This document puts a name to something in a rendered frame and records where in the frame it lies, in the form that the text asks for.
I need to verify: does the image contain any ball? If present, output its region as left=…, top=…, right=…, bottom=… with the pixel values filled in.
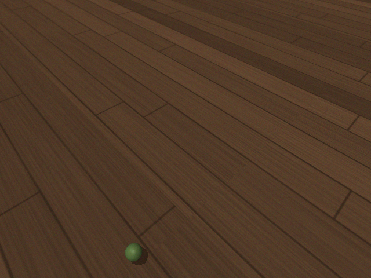
left=125, top=243, right=142, bottom=262

